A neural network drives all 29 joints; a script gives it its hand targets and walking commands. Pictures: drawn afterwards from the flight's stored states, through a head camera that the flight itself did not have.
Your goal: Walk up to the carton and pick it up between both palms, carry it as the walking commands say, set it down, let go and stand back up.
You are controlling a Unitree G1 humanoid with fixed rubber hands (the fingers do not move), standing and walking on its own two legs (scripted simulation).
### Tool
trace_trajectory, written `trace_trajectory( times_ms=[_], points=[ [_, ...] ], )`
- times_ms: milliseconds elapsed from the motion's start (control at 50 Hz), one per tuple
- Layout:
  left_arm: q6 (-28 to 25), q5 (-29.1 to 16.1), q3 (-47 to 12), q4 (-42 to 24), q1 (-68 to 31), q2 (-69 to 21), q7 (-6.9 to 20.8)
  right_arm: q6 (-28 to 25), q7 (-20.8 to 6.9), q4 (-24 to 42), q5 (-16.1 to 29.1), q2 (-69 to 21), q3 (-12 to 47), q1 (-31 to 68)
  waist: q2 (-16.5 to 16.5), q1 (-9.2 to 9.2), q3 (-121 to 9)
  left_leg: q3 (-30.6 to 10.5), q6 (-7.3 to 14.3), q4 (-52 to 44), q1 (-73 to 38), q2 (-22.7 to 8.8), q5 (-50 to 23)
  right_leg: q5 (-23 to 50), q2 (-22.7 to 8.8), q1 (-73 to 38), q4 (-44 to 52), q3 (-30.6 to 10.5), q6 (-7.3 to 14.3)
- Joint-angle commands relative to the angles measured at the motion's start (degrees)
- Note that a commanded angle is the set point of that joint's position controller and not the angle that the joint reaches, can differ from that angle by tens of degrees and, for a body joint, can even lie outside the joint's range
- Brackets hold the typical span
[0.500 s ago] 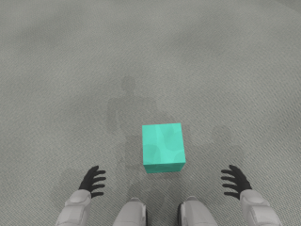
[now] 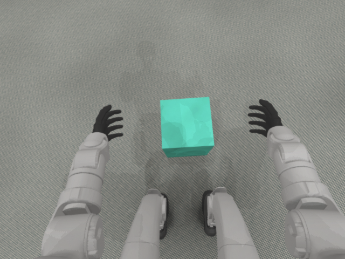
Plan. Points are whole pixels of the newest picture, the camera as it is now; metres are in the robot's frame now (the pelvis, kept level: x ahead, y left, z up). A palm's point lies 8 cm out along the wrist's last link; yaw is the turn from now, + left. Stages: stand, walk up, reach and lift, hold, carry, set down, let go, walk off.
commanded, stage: reach and lift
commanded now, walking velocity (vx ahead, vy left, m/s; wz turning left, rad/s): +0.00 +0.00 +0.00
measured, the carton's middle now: (185, 130) +0.49 +0.00 -0.54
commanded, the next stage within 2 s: none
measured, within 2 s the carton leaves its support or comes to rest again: neither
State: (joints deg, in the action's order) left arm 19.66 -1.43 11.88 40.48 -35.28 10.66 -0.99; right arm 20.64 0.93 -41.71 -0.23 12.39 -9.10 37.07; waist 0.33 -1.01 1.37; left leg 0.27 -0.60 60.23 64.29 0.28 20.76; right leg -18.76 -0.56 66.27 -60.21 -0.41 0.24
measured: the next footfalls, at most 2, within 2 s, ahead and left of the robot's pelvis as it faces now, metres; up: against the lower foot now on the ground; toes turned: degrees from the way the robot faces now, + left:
none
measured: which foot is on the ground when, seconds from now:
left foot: down 0.00-1.00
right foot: down 0.00-1.00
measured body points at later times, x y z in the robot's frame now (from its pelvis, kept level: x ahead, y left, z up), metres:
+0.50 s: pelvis +0.01 +0.00 -0.02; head +0.31 -0.01 +0.32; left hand +0.51 +0.20 -0.13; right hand +0.52 -0.19 -0.14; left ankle +0.07 +0.13 -0.65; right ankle +0.08 -0.12 -0.65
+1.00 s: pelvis +0.00 +0.00 -0.12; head +0.32 +0.00 +0.20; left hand +0.51 +0.20 -0.24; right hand +0.53 -0.19 -0.25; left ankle +0.07 +0.13 -0.65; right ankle +0.08 -0.12 -0.65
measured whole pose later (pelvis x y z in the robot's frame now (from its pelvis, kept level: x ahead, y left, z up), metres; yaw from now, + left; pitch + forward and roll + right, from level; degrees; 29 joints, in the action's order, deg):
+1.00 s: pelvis +0.00 +0.00 -0.12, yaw +1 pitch +50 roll +1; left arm 6.2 1.6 20.2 49.9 -63.9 11.4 -3.9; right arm 6.1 1.8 -53.5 -1.7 15.4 -18.4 65.8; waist 0.4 -0.9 -5.5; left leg -1.4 -1.5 84.1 107.5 1.9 26.6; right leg -24.3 0.9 109.2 -83.6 -1.6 -0.4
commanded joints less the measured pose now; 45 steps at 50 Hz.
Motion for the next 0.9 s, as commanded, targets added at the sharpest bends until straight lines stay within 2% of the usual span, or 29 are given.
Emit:
trace_trajectory(
  times_ms=[0, 260, 420, 540, 620, 720, 800, 880],
  points=[
    [-3.3, 0.0, 2.0, -3.9, -12.7, 5.9, -0.7, -3.2, 0.8, 3.2, -0.6, 5.7, -1.9, 13.1, 0.9, 0.01, -39.5, 1.8, -0.7, -7.1, -11.5, 3.0, -3.7, 5.6, 2.5, -20.7, 5.6, 0.4, -1.1],
    [-13.1, 1.6, 5.9, 1.3, -25.6, 5.7, -1.3, -12.9, 1.2, -1.7, -1.2, 5.4, -4.8, 27.1, 2.1, -0.90, -53.9, 1.7, -1.3, -2.7, -4.1, 3.9, -17.5, 20.5, 3.3, -18.4, 1.8, -0.8, -1.5],
    [-15.1, 2.6, 8.2, 2.1, -32.8, 5.9, -1.8, -15.0, 0.5, -3.0, -2.5, 6.9, -7.6, 34.4, 2.1, -0.82, -60.4, 1.6, -1.9, -2.1, -2.2, 4.2, -23.8, 27.2, 4.0, -17.7, 0.9, -0.8, -1.4],
    [-15.5, 4.2, 9.5, 0.4, -33.5, 5.3, -1.4, -15.6, -0.5, -2.3, -4.2, 7.0, -9.7, 35.4, 2.0, -0.92, -64.1, 1.5, -2.0, -1.7, -3.2, 4.1, -28.5, 30.8, 4.3, -16.4, 0.1, -0.1, -1.6],
    [-15.2, 4.8, 9.9, -0.9, -34.8, 5.0, -1.1, -15.5, -1.1, -1.5, -4.6, 7.2, -10.5, 37.0, 2.0, -1.08, -63.3, 1.6, -1.9, -1.1, -1.9, 4.0, -27.1, 28.9, 4.3, -13.8, -0.8, 0.3, -1.6],
    [-14.8, 5.5, 10.2, 2.3, -36.0, 3.5, -0.9, -15.5, -1.5, -5.7, -5.1, 6.7, -11.6, 37.8, 1.4, -0.83, -56.5, 1.8, -2.1, 2.3, 4.7, 3.8, -19.1, 19.6, 4.4, -3.7, -4.0, 1.1, -1.6],
    [-14.8, 5.5, 10.3, 4.3, -37.8, 4.1, -1.4, -15.8, -0.9, -7.9, -5.0, 7.2, -12.0, 39.0, 1.3, -0.41, -56.0, 2.1, -2.6, 7.9, 10.2, 4.1, -14.7, 14.8, 4.6, 2.6, -9.2, 1.6, -1.8],
    [-14.8, 4.4, 9.4, 4.7, -39.4, 5.5, -2.4, -16.0, 0.3, -7.9, -3.6, 8.6, -11.3, 40.3, 1.2, -0.04, -59.9, 2.5, -3.1, 14.8, 13.9, 4.7, -13.3, 13.2, 4.9, 6.7, -15.7, 2.2, -2.0]
  ],
)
